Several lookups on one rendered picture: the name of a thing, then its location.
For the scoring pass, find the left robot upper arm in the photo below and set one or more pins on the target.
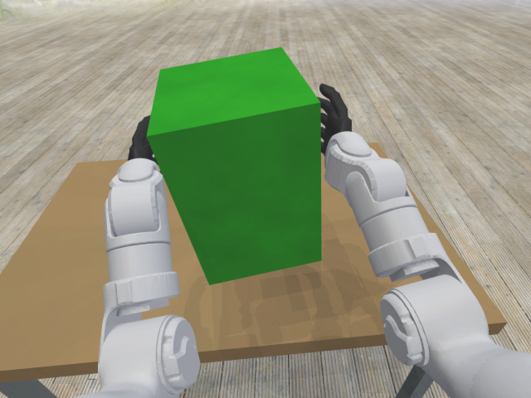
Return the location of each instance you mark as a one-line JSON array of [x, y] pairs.
[[150, 358]]

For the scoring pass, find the right robot hand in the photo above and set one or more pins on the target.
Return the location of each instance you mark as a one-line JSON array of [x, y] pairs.
[[336, 119]]

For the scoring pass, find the left robot forearm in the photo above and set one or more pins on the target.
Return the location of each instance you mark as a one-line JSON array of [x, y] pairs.
[[137, 240]]

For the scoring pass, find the right robot upper arm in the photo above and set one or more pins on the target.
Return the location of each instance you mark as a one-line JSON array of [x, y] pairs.
[[436, 324]]

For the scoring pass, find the table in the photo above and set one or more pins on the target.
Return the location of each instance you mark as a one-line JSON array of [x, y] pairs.
[[52, 302]]

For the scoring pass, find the left robot hand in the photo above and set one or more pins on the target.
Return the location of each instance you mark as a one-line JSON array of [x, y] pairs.
[[140, 147]]

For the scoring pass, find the right robot forearm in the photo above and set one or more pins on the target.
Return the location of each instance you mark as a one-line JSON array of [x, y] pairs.
[[400, 245]]

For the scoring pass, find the carton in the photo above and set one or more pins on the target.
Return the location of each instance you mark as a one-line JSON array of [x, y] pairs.
[[238, 141]]

